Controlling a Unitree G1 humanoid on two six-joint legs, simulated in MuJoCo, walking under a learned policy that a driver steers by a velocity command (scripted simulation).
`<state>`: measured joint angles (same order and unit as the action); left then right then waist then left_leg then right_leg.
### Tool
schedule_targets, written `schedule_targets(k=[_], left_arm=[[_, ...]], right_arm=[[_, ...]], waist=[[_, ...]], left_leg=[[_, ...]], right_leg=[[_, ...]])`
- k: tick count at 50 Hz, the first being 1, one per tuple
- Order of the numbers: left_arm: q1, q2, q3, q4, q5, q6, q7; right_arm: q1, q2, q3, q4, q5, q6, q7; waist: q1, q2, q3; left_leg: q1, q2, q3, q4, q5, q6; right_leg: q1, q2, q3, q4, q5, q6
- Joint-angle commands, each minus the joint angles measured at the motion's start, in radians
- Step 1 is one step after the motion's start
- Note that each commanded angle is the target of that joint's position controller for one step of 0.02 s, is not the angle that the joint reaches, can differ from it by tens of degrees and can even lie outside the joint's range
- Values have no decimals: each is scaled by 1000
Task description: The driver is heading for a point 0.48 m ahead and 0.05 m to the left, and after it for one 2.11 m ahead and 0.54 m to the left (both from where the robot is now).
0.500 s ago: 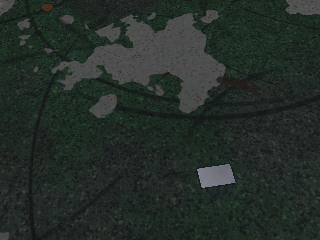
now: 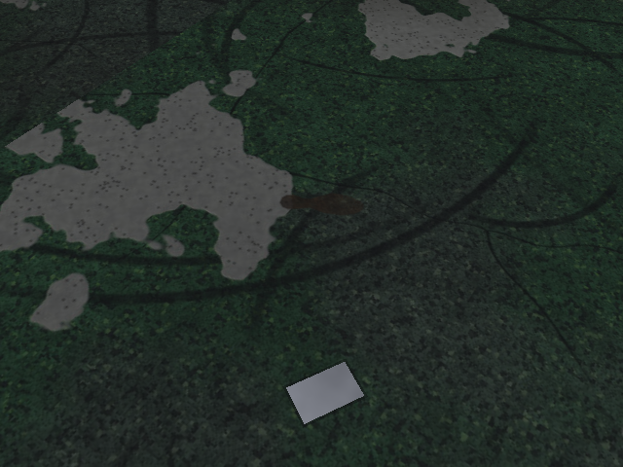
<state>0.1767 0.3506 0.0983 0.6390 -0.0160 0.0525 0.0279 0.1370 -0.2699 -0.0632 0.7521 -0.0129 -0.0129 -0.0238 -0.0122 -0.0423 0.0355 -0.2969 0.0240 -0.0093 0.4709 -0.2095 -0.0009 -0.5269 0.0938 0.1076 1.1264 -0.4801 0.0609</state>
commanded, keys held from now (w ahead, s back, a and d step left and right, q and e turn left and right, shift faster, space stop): no key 0.20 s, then w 0.80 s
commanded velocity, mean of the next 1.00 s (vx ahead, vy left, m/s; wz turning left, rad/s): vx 0.29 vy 0.00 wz -0.10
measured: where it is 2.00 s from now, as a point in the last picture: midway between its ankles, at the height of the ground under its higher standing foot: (309, 286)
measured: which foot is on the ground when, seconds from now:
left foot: down 0.00-0.22, up 0.24-0.60, down 0.62-1.00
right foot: up 0.00-0.20, down 0.22-0.62, up 0.64-1.00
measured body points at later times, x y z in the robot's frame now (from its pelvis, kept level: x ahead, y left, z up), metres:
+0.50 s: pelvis +0.04 -0.03 +0.01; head +0.05 -0.03 +0.46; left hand +0.13 +0.25 -0.10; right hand +0.17 -0.31 -0.10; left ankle +0.10 +0.11 -0.71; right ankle -0.01 -0.15 -0.74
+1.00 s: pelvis +0.24 +0.01 +0.00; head +0.27 +0.02 +0.45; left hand +0.47 +0.23 -0.09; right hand +0.22 -0.27 -0.12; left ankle +0.14 +0.10 -0.74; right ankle +0.42 -0.17 -0.69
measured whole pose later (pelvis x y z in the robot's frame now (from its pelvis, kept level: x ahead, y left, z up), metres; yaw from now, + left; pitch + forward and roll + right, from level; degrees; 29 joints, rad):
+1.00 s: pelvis +0.24 +0.01 +0.00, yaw -3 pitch +2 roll +1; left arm 0.11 0.27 0.05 0.67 -0.01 -0.07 -0.03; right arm 0.40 -0.27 -0.03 0.86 0.01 -0.07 0.01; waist -0.09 -0.04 0.02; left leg 0.04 -0.05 0.03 0.20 -0.27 0.05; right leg -0.67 -0.09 0.02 0.63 0.07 0.01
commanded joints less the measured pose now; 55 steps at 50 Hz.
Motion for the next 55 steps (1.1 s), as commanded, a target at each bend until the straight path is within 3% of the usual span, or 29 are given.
schedule_targets(k=[1,4,6,9,10,11,12,13,14,15,16,19,23,27,30,31,32,33,34,35,36,38,44,47,50,53,55], left_arm=[[10,29,7,-71,-4,-3,0],[-25,5,-10,-87,6,-7,-7],[-25,16,-10,-84,5,-7,-13],[45,14,-7,-44,9,-9,-23],[44,32,-5,-45,14,-10,-21],[73,72,-2,-50,23,-9,-12],[33,95,-5,-47,36,-8,-12],[56,97,4,-46,31,-18,-20],[99,120,10,-26,36,-31,-20],[118,130,11,-8,36,-46,-15],[120,113,5,2,23,-63,-11],[118,58,-10,10,11,-88,-1],[112,83,3,14,5,-100,-11],[142,110,12,36,-8,-103,-28],[133,73,-3,47,-3,-98,-32],[128,29,-20,46,7,-101,-32],[134,-46,-42,3,15,-115,-31],[114,8,-29,-24,-1,-131,-20],[108,74,-10,-18,-23,-139,-21],[91,80,-9,-10,-25,-141,-25],[81,64,-10,-1,-13,-141,-26],[80,38,-10,10,2,-133,-30],[-33,-19,-28,-22,10,-131,-33],[-138,-41,-40,-48,3,-142,-49],[-218,-41,-44,-73,-5,-150,-70],[-241,-19,-40,-90,-6,-156,-87],[-154,25,-21,-71,-1,-155,-84]], right_arm=[[-16,-154,-36,-60,2,5,-7],[-17,-178,-43,-58,9,14,-4],[-2,-191,-45,-48,18,16,3],[-4,-180,-33,-33,38,18,9],[44,-154,-23,-12,38,12,12],[69,-86,2,-14,0,1,23],[73,-38,18,-33,-16,-11,27],[-14,-112,4,-42,-4,-14,21],[-78,-161,-13,-61,18,-17,21],[-83,-177,-27,-58,28,-19,18],[-56,-189,-36,-50,31,-21,18],[-33,-133,-29,-28,31,-52,35],[-67,-81,-5,-28,27,-73,57],[-67,-112,-3,-39,39,-73,66],[93,-137,-16,16,39,-75,59],[194,-172,-29,39,41,-77,49],[275,-286,-53,42,25,-79,42],[335,-295,-55,51,18,-83,54],[267,-232,-33,36,19,-89,56],[216,-190,-21,21,15,-90,56],[177,-169,-14,12,10,-89,55],[142,-143,-4,2,3,-88,52],[195,-159,-8,29,17,-85,33],[244,-172,-10,49,25,-76,25],[292,-178,-12,72,30,-63,23],[301,-193,-20,86,36,-48,18],[285,-218,-29,83,34,-40,13]], waist=[[6,209,-108],[-14,247,-138],[-25,265,-139],[16,236,-117],[11,198,-115],[-6,26,-180],[-43,-174,-158],[47,-158,-109],[86,-166,-40],[87,-179,10],[74,-185,35],[54,-108,29],[63,-95,-4],[56,-87,10],[-31,-49,-17],[-78,2,-53],[-85,260,-111],[-108,337,-140],[-78,238,-62],[-55,198,-15],[-38,158,3],[-10,155,11],[-31,109,17],[-69,111,39],[-89,103,69],[-64,117,65],[-2,149,-12]], left_leg=[[192,208,-153,-114,478,210],[184,220,-125,-110,466,216],[179,235,-137,-106,434,222],[113,212,-124,-60,313,176],[48,189,-109,-43,220,115],[-52,116,-29,81,-21,23],[-126,26,53,105,-245,-35],[-141,8,53,205,-268,-54],[-246,3,44,324,-290,-47],[-335,21,15,429,-317,-35],[-398,42,-12,483,-292,-24],[-424,62,-16,448,-143,2],[-246,32,31,222,-33,-4],[-114,16,38,113,-2,14],[127,-13,58,45,14,43],[267,42,-20,10,-20,72],[444,263,-376,-120,-199,180],[471,372,-709,-269,-442,287],[417,368,-668,-280,-513,273],[360,324,-561,-276,-449,241],[314,282,-473,-285,-351,222],[232,221,-338,-315,-161,200],[229,165,-125,-349,220,199],[226,157,-75,-354,234,188],[282,192,-76,-336,240,192],[376,234,-81,-274,363,176],[415,229,-65,-149,677,155]], right_leg=[[-52,-38,-38,-49,30,30],[84,-71,-75,-267,37,22],[156,-76,-99,-387,62,10],[335,-57,-140,-722,290,-44],[436,-84,-93,-797,382,-74],[577,-245,100,-807,514,-117],[489,-359,213,-800,358,-229],[421,-354,268,-874,20,-283],[421,-362,323,-939,-154,-293],[430,-379,360,-966,-179,-298],[455,-381,362,-972,-162,-297],[500,-338,269,-983,-9,-272],[425,-294,143,-975,141,-264],[344,-326,153,-949,105,-272],[236,-286,112,-825,102,-223],[157,-230,51,-662,144,-182],[-70,-94,-96,-290,65,-98],[-230,-53,-43,-45,-106,-76],[-304,-120,5,55,-38,-94],[-313,-156,-13,63,52,-109],[-302,-182,-24,34,129,-111],[-227,-216,-29,-34,234,-101],[-213,-205,-76,-306,469,-43],[-156,-179,-107,-471,575,-43],[-147,-159,-112,-560,583,-60],[-128,-141,-110,-615,495,-101],[23,-92,-144,-623,416,-138]])
Keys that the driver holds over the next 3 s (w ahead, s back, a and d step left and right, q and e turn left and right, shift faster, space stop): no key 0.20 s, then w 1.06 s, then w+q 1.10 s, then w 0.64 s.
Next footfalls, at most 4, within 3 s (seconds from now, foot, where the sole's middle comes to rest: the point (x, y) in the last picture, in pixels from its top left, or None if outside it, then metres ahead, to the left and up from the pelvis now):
0.22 right None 0.03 -0.15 -0.78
0.62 left None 0.18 0.10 -0.78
1.14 right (373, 443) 0.51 -0.15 -0.78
1.68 left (263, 318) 0.81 0.10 -0.78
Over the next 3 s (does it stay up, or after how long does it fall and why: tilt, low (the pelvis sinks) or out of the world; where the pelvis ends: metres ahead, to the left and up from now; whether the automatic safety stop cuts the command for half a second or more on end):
stays up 1.28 0.28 0.01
